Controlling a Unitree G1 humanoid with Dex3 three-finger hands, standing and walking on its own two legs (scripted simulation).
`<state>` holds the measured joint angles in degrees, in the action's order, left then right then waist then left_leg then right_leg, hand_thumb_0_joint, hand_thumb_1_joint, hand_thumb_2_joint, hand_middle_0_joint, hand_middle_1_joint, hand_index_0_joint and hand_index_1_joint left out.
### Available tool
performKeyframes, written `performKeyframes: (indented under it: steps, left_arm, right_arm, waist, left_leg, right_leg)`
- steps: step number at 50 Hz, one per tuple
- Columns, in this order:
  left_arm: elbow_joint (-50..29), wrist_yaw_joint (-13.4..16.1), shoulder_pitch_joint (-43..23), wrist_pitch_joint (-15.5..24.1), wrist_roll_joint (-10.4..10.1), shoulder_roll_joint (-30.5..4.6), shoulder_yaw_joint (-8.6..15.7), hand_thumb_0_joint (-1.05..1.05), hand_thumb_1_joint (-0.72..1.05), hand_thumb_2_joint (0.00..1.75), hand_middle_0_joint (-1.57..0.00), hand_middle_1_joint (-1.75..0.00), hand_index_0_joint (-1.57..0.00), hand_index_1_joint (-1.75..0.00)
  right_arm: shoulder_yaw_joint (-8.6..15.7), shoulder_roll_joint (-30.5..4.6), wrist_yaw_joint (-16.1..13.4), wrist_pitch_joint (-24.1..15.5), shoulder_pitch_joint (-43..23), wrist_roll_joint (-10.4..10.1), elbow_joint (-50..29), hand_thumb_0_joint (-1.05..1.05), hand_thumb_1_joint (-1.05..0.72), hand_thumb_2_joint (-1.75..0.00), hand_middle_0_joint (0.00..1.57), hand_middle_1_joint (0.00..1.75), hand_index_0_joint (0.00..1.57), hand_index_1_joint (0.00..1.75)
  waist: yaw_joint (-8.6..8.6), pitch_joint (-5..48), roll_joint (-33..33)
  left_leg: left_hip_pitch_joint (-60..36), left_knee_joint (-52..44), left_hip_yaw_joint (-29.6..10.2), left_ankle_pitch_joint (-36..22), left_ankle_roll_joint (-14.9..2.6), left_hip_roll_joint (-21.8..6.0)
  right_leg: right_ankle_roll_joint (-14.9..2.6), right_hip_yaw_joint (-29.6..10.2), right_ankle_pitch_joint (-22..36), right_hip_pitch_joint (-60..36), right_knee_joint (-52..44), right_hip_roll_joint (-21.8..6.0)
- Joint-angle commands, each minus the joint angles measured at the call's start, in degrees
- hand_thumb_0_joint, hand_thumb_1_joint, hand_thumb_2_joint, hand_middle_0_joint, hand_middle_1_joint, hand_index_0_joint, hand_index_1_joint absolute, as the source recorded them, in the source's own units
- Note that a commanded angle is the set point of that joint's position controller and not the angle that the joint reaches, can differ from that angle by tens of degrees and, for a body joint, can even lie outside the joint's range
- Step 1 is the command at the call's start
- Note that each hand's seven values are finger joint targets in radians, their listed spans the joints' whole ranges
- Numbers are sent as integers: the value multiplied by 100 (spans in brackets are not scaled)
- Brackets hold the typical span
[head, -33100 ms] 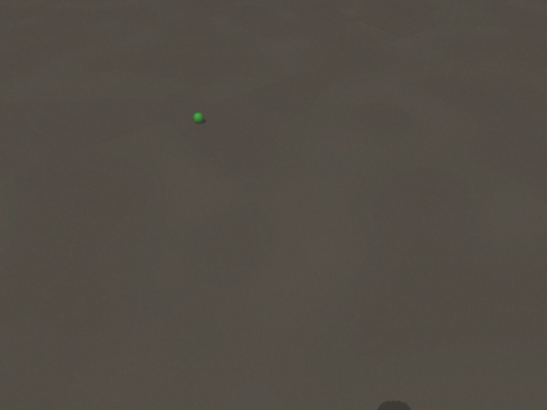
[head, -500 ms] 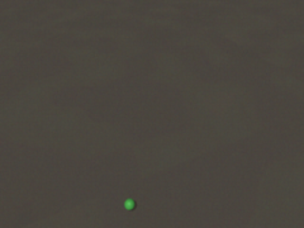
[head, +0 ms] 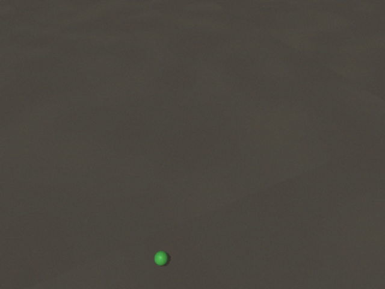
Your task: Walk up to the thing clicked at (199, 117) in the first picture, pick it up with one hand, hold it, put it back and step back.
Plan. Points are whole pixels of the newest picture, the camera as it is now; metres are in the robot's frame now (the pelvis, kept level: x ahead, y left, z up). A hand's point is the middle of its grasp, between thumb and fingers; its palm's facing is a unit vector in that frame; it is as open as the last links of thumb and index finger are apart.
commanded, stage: stand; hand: left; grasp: from above
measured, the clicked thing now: (160, 258) +0.44 +0.20 -0.75
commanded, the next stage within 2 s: step back in 1.04 s
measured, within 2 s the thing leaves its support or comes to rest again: neither
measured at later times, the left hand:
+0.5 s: hand out of the picture +0.08 +0.24 -0.16, palm faces +0.01 -0.94 -0.34, open 7.4 cm
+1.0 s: hand out of the picture +0.07 +0.24 -0.16, palm faces -0.01 -0.94 -0.34, open 7.4 cm
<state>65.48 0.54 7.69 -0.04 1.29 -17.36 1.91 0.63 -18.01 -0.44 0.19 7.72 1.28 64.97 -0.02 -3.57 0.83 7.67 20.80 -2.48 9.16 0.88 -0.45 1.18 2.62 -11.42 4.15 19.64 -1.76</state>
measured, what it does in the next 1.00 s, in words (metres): stands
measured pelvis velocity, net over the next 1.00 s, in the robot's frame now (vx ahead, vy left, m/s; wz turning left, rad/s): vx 0.01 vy -0.01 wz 0.00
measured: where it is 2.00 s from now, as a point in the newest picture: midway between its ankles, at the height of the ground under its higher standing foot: outside the picture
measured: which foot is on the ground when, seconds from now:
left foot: down 0.00-1.00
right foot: down 0.00-1.00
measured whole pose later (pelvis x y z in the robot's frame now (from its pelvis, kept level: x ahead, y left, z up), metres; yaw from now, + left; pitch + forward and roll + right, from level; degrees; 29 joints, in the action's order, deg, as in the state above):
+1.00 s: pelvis +0.01 -0.01 +0.00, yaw +0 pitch -3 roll +0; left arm 65.1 -0.3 7.5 0.2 0.9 -19.1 1.1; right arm 0.1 -19.2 0.2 0.0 7.2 1.1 65.6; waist 0.2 -3.1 0.7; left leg 7.4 18.7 -2.8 8.7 2.0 -1.2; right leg 0.1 3.0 -11.9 4.6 19.2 -1.0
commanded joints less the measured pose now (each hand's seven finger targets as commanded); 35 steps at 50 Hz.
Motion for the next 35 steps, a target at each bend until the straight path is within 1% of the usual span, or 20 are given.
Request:
performKeyframes:
  steps: [1,3,4,5,6,7,8,11,12,16,18,20,24,26,27,29,30,31,32,35]
  left_arm:
    - [-325,90,-181,137,-24,-1156,206,0,90,90,-20,-30,-20,-30]
    - [-310,91,-180,122,-10,-1156,209,0,90,90,-20,-30,-20,-30]
    - [-315,79,-184,122,-21,-1176,206,0,90,90,-20,-30,-20,-30]
    - [-324,83,-228,120,-15,-1174,207,0,90,90,-20,-30,-20,-30]
    - [-346,82,-227,133,-10,-1171,200,0,90,90,-20,-30,-20,-30]
    - [-338,78,-214,142,-26,-1160,195,0,90,90,-20,-30,-20,-30]
    - [-341,80,-278,141,-32,-1222,218,0,90,90,-20,-30,-20,-30]
    - [-365,67,-268,148,-37,-1214,207,0,90,90,-20,-30,-20,-30]
    - [-370,69,-285,140,-35,-1240,216,0,90,90,-20,-30,-20,-30]
    - [-358,68,-268,141,-31,-1211,194,0,90,90,-20,-30,-20,-30]
    - [-370,60,-336,133,-29,-1242,193,0,90,90,-20,-30,-20,-30]
    - [-368,52,-298,137,-37,-1259,186,0,90,90,-20,-30,-20,-30]
    - [-405,49,-316,166,-33,-1278,171,0,90,90,-20,-30,-20,-30]
    - [-404,47,-333,166,-40,-1282,168,0,90,90,-20,-30,-20,-30]
    - [-412,50,-312,165,-35,-1276,161,0,90,90,-20,-30,-20,-30]
    - [-407,54,-328,152,-32,-1294,156,0,90,90,-20,-30,-20,-30]
    - [-398,47,-343,148,-40,-1294,154,0,90,90,-20,-30,-20,-30]
    - [-398,44,-321,145,-33,-1323,158,0,90,90,-20,-30,-20,-30]
    - [-420,39,-332,149,-33,-1310,148,0,90,90,-20,-30,-20,-30]
    - [-382,29,-256,152,-31,-1311,141,0,90,90,-20,-30,-20,-30]
  right_arm:
    - [209,-1130,-91,-145,-198,-26,-302,0,-90,-90,20,30,20,30]
    - [215,-1135,-95,-137,-226,-29,-293,0,-90,-90,20,30,20,30]
    - [195,-1108,-91,-141,-210,-25,-278,0,-90,-90,20,30,20,30]
    - [205,-1122,-88,-145,-246,-31,-293,0,-90,-90,20,30,20,30]
    - [213,-1143,-87,-153,-295,-32,-310,0,-90,-90,20,30,20,30]
    - [201,-1147,-82,-156,-275,-37,-298,0,-90,-90,20,30,20,30]
    - [200,-1127,-85,-153,-231,-26,-280,0,-90,-90,20,30,20,30]
    - [196,-1197,-89,-182,-325,-27,-293,0,-90,-90,20,30,20,30]
    - [189,-1146,-87,-183,-309,-33,-288,0,-90,-90,20,30,20,30]
    - [207,-1221,-85,-170,-344,-32,-279,0,-90,-90,20,30,20,30]
    - [187,-1188,-79,-160,-303,-31,-275,0,-90,-90,20,30,20,30]
    - [187,-1205,-73,-172,-380,-40,-271,0,-90,-90,20,30,20,30]
    - [194,-1243,-66,-176,-380,-37,-282,0,-90,-90,20,30,20,30]
    - [183,-1242,-62,-178,-363,-40,-267,0,-90,-90,20,30,20,30]
    - [184,-1258,-60,-176,-413,-36,-274,0,-90,-90,20,30,20,30]
    - [182,-1229,-58,-166,-399,-43,-267,0,-90,-90,20,30,20,30]
    - [175,-1239,-58,-157,-358,-36,-250,0,-90,-90,20,30,20,30]
    - [183,-1241,-55,-153,-367,-33,-241,0,-90,-90,20,30,20,30]
    - [189,-1257,-48,-160,-363,-37,-254,0,-90,-90,20,30,20,30]
    - [193,-1248,-38,-159,-384,-41,-241,0,-90,-90,20,30,20,30]
  waist:
    - [-21,266,-19]
    - [-18,256,-45]
    - [-14,158,-51]
    - [-9,164,-42]
    - [-34,277,-26]
    - [-31,341,-52]
    - [2,311,-86]
    - [-36,437,58]
    - [-28,396,-32]
    - [-24,450,-64]
    - [17,334,-36]
    - [-31,383,-1]
    - [-15,464,-65]
    - [-5,405,-37]
    - [-26,430,-18]
    - [-4,300,-105]
    - [13,247,-54]
    - [-8,240,-52]
    - [9,320,-14]
    - [-23,210,-62]
  left_leg:
    - [-60,-348,-449,-630,-226,-581]
    - [-51,-369,-456,-553,-225,-581]
    - [9,-431,-455,-342,-199,-572]
    - [20,-437,-467,-368,-206,-580]
    - [-94,-389,-458,-660,-208,-602]
    - [-118,-348,-442,-755,-225,-616]
    - [-47,-382,-435,-706,-208,-599]
    - [-155,-351,-417,-1024,-197,-613]
    - [-171,-383,-416,-1058,-173,-619]
    - [-242,-331,-416,-1047,-206,-643]
    - [-75,-413,-402,-719,-176,-605]
    - [-161,-401,-418,-829,-181,-633]
    - [-229,-349,-385,-1064,-177,-642]
    - [-176,-384,-393,-936,-164,-641]
    - [-193,-366,-395,-994,-176,-643]
    - [-155,-431,-410,-790,-148,-640]
    - [-50,-477,-397,-493,-156,-624]
    - [-59,-503,-411,-449,-155,-635]
    - [-86,-487,-407,-519,-160,-639]
    - [-34,-525,-436,-348,-161,-630]
  right_leg:
    - [-123,-474,391,59,-447,-570]
    - [-124,-443,300,92,-461,-554]
    - [-126,-454,152,156,-475,-547]
    - [-141,-450,142,133,-471,-553]
    - [-139,-449,346,91,-461,-568]
    - [-129,-450,443,38,-455,-576]
    - [-139,-468,411,22,-452,-582]
    - [-136,-456,786,-66,-388,-595]
    - [-141,-419,731,-5,-375,-577]
    - [-122,-412,710,-18,-420,-576]
    - [-136,-438,458,22,-461,-584]
    - [-153,-439,525,25,-425,-589]
    - [-147,-455,800,-10,-416,-604]
    - [-149,-461,697,-10,-434,-598]
    - [-141,-454,792,-16,-441,-604]
    - [-152,-442,515,110,-485,-579]
    - [-154,-474,275,111,-515,-582]
    - [-177,-475,181,118,-519,-588]
    - [-184,-487,269,93,-512,-596]
    - [-186,-462,65,176,-541,-570]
